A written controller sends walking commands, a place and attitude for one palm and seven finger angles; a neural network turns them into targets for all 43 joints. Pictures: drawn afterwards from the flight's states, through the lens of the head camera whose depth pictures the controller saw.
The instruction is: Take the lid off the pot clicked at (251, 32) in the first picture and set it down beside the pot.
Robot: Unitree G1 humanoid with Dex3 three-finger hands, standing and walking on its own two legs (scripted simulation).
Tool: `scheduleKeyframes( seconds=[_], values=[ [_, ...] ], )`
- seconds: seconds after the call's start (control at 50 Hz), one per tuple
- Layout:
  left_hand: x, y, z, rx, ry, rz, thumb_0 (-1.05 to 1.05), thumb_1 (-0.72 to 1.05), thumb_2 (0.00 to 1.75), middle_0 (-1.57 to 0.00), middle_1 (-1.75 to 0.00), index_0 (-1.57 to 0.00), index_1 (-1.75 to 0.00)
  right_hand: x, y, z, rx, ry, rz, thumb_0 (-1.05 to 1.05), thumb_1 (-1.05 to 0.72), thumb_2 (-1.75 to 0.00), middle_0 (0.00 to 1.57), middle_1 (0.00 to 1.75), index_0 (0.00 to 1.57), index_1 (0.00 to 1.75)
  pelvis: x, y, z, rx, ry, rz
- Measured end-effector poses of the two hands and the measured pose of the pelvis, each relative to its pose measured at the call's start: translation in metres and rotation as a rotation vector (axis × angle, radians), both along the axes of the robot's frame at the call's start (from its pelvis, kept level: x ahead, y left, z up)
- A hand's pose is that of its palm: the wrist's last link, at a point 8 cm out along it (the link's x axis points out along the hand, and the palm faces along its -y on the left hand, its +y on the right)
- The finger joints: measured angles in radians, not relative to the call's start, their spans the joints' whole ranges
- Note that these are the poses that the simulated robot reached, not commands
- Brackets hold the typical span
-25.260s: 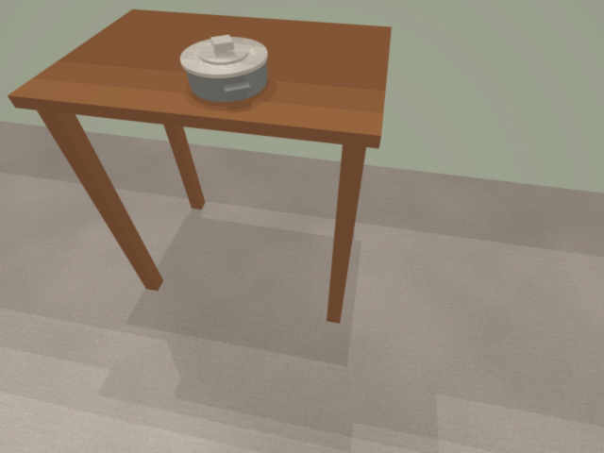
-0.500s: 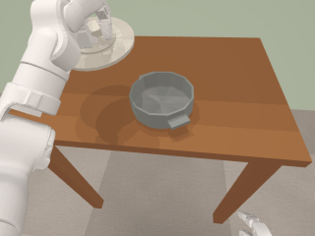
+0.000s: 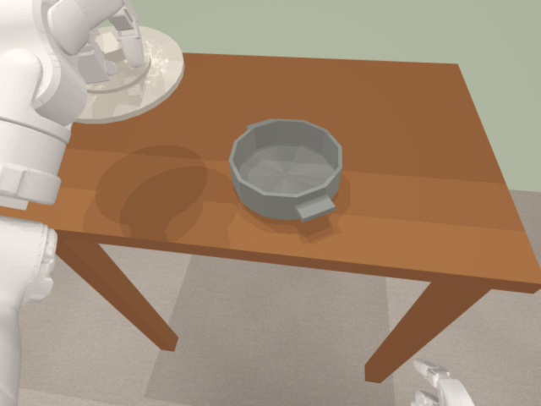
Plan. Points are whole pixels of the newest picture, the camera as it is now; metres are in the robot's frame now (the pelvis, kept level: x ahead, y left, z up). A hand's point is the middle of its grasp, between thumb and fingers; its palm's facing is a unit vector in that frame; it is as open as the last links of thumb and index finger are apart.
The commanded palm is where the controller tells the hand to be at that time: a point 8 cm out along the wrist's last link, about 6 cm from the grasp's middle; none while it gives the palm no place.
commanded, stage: move the lid sideways beside the pot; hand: left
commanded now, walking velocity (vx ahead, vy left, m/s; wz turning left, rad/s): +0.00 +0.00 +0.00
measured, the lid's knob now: (102, 50) +0.48 +0.24 +0.28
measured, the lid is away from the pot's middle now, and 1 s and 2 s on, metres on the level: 0.23 0.24 0.23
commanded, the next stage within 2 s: lower the lid onto the table in 0.42 s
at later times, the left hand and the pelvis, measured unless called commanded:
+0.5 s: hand (83, 47) +0.45 +0.24 +0.30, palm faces -0.10 -0.04 -0.99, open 5.3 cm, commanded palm +0.42 +0.24 +0.37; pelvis +0.00 +0.00 +0.00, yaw +0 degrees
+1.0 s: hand (104, 75) +0.44 +0.23 +0.26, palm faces -0.16 -0.08 -0.98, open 5.3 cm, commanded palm +0.42 +0.23 +0.34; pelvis +0.00 -0.01 +0.00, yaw +0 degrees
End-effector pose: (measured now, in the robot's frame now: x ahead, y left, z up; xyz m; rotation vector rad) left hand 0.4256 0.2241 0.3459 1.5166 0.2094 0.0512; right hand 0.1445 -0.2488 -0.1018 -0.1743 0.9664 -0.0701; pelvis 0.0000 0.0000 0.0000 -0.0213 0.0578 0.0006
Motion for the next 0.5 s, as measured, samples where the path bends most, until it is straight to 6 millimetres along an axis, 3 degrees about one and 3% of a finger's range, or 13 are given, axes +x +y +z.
scheduleKeyframes(
  seconds=[0.24, 0.5],
  values=[
    [-0.001, 0.019, 0.002, 0.011, 0.023, 0.045, 0.03, 0.24, 0.99, -0.63, -0.76, -1.01, -0.98, -0.008, 0.003, -0.003, -0.008, 0.027, 0.000, 0.01, -0.90, -0.90, 0.20, 0.30, 0.20, 0.29, -0.005, 0.000, 0.000, -0.002, -0.001, 0.008],
    [0.005, 0.017, 0.007, 0.019, 0.007, 0.020, 0.03, 0.24, 0.99, -0.63, -0.76, -1.01, -0.98, -0.030, -0.003, -0.011, -0.006, 0.092, -0.036, 0.01, -0.90, -0.90, 0.20, 0.30, 0.20, 0.29, -0.001, 0.003, 0.000, -0.003, 0.008, 0.002]
  ],
)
